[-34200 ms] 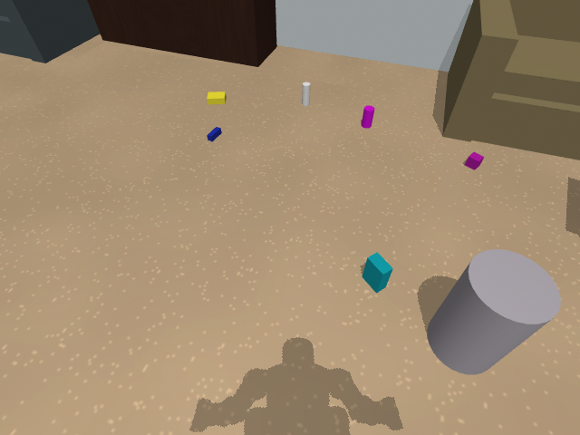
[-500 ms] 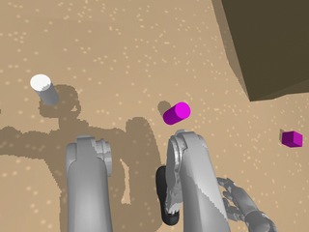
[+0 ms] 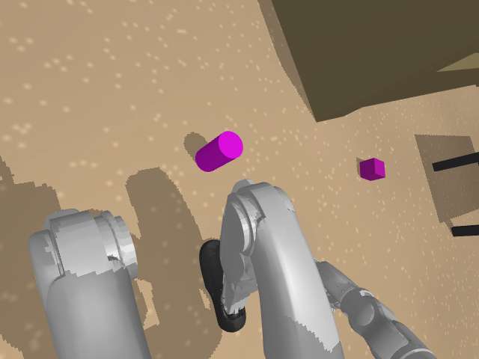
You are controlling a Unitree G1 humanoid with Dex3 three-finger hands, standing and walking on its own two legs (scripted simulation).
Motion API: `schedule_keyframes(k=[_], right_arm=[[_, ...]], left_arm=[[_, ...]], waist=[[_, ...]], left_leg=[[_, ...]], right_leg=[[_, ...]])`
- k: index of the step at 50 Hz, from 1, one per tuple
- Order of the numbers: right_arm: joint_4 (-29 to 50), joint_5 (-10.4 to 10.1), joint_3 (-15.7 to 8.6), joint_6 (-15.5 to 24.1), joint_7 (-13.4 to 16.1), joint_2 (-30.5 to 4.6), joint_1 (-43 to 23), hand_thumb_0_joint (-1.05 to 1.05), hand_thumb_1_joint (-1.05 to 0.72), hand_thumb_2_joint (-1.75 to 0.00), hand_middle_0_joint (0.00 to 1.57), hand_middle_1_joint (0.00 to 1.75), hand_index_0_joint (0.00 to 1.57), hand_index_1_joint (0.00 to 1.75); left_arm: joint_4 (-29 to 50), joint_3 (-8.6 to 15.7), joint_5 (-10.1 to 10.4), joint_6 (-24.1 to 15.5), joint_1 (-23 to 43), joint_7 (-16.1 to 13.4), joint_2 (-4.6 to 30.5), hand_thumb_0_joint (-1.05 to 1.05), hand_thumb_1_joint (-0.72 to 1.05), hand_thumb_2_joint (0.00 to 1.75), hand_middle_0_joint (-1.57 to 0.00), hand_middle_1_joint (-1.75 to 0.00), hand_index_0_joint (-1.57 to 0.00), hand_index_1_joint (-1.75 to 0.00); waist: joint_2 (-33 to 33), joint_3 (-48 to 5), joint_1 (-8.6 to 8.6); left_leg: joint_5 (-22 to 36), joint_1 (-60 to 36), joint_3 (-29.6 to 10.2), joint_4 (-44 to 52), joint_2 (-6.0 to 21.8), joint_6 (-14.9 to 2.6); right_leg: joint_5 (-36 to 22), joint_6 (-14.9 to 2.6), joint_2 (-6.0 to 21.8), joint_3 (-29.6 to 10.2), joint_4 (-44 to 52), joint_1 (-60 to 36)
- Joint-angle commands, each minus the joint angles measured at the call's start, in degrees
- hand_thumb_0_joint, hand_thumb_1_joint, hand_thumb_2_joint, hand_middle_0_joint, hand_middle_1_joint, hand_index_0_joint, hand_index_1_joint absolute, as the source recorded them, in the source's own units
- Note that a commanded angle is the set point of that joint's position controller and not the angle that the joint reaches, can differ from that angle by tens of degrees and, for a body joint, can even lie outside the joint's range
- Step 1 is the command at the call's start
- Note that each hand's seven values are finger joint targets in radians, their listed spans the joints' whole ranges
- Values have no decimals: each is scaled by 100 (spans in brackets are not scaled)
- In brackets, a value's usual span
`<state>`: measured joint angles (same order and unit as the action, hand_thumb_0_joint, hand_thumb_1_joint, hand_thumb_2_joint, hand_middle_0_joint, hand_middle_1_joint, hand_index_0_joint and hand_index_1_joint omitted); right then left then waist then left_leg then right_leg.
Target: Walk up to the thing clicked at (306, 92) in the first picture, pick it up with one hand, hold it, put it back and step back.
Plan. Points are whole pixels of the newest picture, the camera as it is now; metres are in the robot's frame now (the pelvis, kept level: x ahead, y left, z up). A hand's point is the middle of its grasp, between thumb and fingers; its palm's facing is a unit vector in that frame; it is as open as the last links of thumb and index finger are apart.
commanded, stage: close in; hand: left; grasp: from the side
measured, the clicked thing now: out of the picture +0.46 +0.32 -0.22
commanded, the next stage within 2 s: rest palm in 0.46 s
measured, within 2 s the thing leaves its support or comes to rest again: leaves its support in 1.82 s
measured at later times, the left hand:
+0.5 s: hand out of the picture +0.43 +0.31 -0.18, palm faces +0.45 -0.89 +0.02, open 17.1 cm
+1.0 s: hand out of the picture +0.45 +0.30 -0.18, palm faces +0.47 -0.88 +0.01, open 12.8 cm
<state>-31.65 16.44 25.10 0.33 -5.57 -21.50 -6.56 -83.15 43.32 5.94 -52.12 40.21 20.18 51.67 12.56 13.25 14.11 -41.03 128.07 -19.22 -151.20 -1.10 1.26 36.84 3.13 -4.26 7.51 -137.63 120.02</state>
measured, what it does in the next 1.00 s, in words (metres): stands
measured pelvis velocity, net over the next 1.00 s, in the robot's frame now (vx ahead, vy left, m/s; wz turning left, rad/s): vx -0.01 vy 0.01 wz -0.06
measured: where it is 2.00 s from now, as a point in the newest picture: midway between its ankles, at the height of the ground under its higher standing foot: (165, 331)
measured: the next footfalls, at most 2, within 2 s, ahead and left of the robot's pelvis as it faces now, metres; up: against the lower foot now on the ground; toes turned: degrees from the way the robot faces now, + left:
none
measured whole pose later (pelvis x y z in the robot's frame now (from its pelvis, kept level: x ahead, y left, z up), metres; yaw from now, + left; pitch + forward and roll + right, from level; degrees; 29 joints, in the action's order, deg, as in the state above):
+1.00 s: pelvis -0.01 +0.01 -0.01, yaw -3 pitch +12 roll -19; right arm -29.5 22.2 31.1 -5.0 -8.5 -21.4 -10.4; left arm -88.1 34.8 0.3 -63.8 41.9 -4.2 52.9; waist 16.2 17.7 16.4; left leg -42.1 126.6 -23.7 -154.0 -0.2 1.2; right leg 34.8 4.3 -5.8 10.8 -136.7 118.2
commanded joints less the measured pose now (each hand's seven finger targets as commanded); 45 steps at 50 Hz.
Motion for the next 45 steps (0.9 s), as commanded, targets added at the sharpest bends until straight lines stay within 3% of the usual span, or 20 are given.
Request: schedule_keyframes(k=[1,3,5,6,7,8,9,13,14,18,23,26,32,35,38,39,40,41,43,45], right_arm=[[167,137,-583,-145,75,-2076,222,0,-93,-91,20,30,20,30],[261,193,-538,-171,45,-2059,65,0,-93,-91,20,30,20,30],[246,240,-511,-183,19,-2071,88,0,-93,-91,20,30,20,30],[303,275,-505,-184,6,-2036,16,0,-93,-91,20,30,20,30],[221,295,-546,-201,10,-2112,40,0,-92,-90,20,30,20,30],[231,318,-548,-215,-11,-2109,34,0,-93,-90,20,30,20,30],[195,336,-560,-240,-20,-2131,37,0,-93,-91,20,30,20,30],[181,419,-493,-292,-63,-2121,51,0,-92,-90,20,30,20,30],[171,432,-477,-299,-78,-2110,66,0,-92,-90,20,30,20,30],[172,467,-409,-359,-118,-2133,-61,0,-91,-90,20,30,20,30],[184,535,-287,-463,-137,-2081,-124,0,-90,-90,20,30,20,30],[186,583,-278,-520,-145,-2074,-114,0,-90,-90,20,30,20,30],[182,601,-281,-584,-155,-2110,-109,0,-89,-90,20,30,20,30],[201,581,-268,-575,-173,-2090,-142,0,-89,-90,20,30,20,30],[224,558,-256,-558,-192,-2107,-190,0,-88,-90,20,30,20,30],[180,561,-244,-564,-194,-2115,-155,0,-88,-90,20,30,20,30],[217,573,-247,-575,-204,-2116,-176,0,-88,-89,20,30,20,30],[191,569,-244,-585,-196,-2117,-145,0,-87,-89,20,30,20,30],[209,581,-183,-598,-195,-2092,-165,0,-87,-89,20,30,20,30],[214,574,-160,-624,-182,-2093,-221,0,-87,-89,20,30,20,30]], left_arm=[[948,389,-24,-834,982,-618,2073,0,-61,4,-7,-9,-7,-9],[906,63,-108,-940,1120,-810,1614,0,-59,5,-6,-10,-7,-9],[786,-23,-204,-968,1097,-1018,1619,0,-57,7,-6,-10,-6,-10],[789,-263,-231,-976,1111,-1075,1335,0,-57,7,-6,-10,-6,-10],[613,-254,-296,-965,1040,-1145,1417,0,-54,7,-5,-9,-6,-9],[664,-443,-338,-990,1123,-1191,1265,0,-54,7,-5,-11,-6,-10],[581,-470,-362,-1007,1060,-1243,1286,0,-55,7,-5,-10,-6,-9],[587,-689,-183,-1160,1116,-1402,936,0,-50,7,-4,-9,-5,-8],[497,-631,-145,-1179,932,-1475,880,0,-48,7,-4,-8,-5,-7],[363,-744,-236,-1378,1107,-1742,933,0,-46,10,-3,-8,-4,-7],[495,-564,-407,-1553,1073,-2017,1427,0,-38,15,-3,-9,-3,-8],[502,-441,-444,-1579,937,-2147,1435,0,-35,16,-3,-9,-3,-9],[397,-758,-510,-1502,966,-2227,1087,0,-21,26,-12,-16,-11,-16],[399,-964,-475,-1474,1184,-2274,903,0,-16,29,-13,-17,-12,-18],[327,-1014,-434,-1499,1297,-2348,846,0,-12,28,-12,-16,-11,-16],[304,-911,-446,-1528,1309,-2380,1047,0,-12,29,-13,-17,-13,-17],[291,-985,-462,-1552,1310,-2389,924,0,-4,31,-21,-25,-21,-24],[301,-878,-480,-1565,1270,-2411,1097,0,-1,36,-28,-30,-28,-29],[333,-908,-475,-1623,1369,-2424,1135,0,6,42,-34,-36,-34,-36],[349,-856,-506,-1631,1357,-2449,1290,0,11,46,-39,-40,-39,-40]], waist=[[-3368,-3421,121],[-3415,-3131,275],[-3326,-2935,359],[-3205,-2918,404],[-3185,-2765,475],[-3200,-2688,533],[-3152,-2614,578],[-2910,-2779,705],[-2881,-2831,625],[-2935,-2650,703],[-3148,-2660,555],[-3246,-2833,546],[-3176,-2819,760],[-2944,-2696,860],[-2785,-2552,887],[-2823,-2563,865],[-2801,-2592,889],[-2855,-2625,825],[-2916,-2705,857],[-3008,-2674,781]], left_leg=[[1135,-2819,532,1998,477,122],[946,-2749,477,2082,483,164],[688,-2539,485,2043,481,131],[634,-2504,507,1988,478,114],[493,-2444,451,2010,490,119],[411,-2454,417,2049,490,128],[312,-2411,350,2083,502,130],[594,-2484,251,1945,478,102],[763,-2571,228,1933,483,109],[724,-2588,89,1996,513,152],[861,-2449,252,1854,513,119],[1069,-2615,278,1835,528,137],[1129,-2657,168,1858,548,141],[865,-2430,173,1822,524,89],[631,-2300,108,1844,532,77],[543,-2263,98,1835,527,68],[580,-2340,67,1856,540,90],[641,-2423,59,1867,556,95],[793,-2449,80,1820,550,97],[919,-2468,111,1816,571,113]], right_leg=[[-859,-341,-29,930,696,-1363],[-780,-343,-22,987,683,-1245],[-682,-324,-60,1007,758,-1276],[-684,-303,-73,992,814,-1281],[-595,-302,-61,1035,781,-1147],[-562,-301,-59,1046,778,-1100],[-504,-306,-70,1084,745,-1013],[-786,-257,-112,1097,734,-1203],[-909,-252,-124,1095,714,-1288],[-906,-256,-108,1188,633,-1191],[-991,-263,-162,1122,693,-1475],[-1157,-265,-189,1125,702,-1621],[-1264,-253,-196,1217,679,-1575],[-1130,-235,-203,1218,784,-1532],[-981,-220,-184,1246,800,-1421],[-915,-226,-207,1247,796,-1414],[-951,-218,-190,1274,774,-1426],[-984,-227,-205,1254,765,-1426],[-1107,-226,-219,1259,768,-1541],[-1174,-242,-212,1237,754,-1536]])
